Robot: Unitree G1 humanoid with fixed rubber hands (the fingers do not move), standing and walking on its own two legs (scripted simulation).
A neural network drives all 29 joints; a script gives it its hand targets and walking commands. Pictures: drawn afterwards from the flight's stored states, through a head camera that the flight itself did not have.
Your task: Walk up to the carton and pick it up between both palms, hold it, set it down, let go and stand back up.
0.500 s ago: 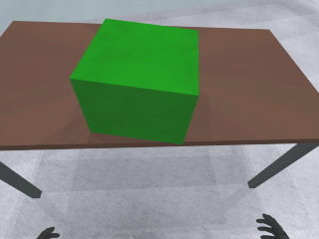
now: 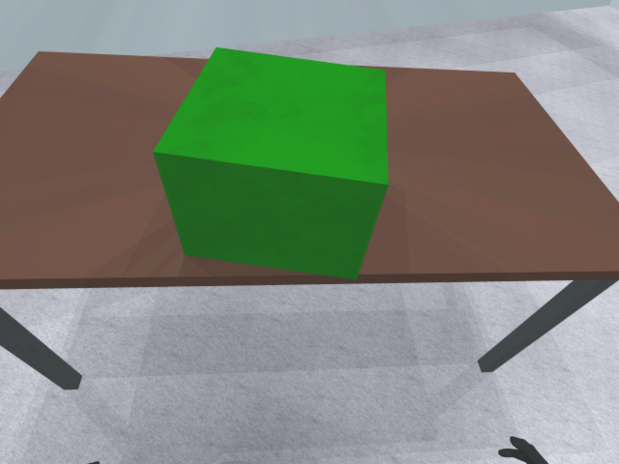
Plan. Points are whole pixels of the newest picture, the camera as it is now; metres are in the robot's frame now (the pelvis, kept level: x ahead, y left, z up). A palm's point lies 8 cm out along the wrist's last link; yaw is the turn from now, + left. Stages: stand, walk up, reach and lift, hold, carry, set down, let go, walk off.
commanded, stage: walk up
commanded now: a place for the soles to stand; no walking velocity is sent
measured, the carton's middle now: (285, 162) +0.58 +0.04 +0.03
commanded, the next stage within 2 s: none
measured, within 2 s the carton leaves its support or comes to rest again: neither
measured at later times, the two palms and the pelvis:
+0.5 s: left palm out of the picture +0.07 +0.30 -0.12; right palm out of the picture +0.09 -0.31 -0.09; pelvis +0.00 +0.00 +0.00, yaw +0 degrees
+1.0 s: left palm out of the picture +0.07 +0.30 -0.12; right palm out of the picture +0.09 -0.32 -0.09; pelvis +0.00 -0.01 +0.00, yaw +0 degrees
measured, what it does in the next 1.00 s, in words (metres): stands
